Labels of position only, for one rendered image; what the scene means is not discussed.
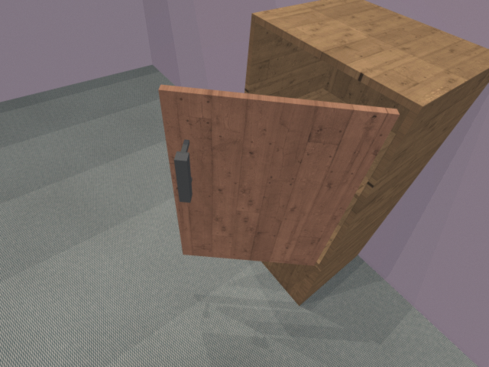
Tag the cupboard door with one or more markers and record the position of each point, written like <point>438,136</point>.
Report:
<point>271,176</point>

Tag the handle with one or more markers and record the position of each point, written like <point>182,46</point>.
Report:
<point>183,174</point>

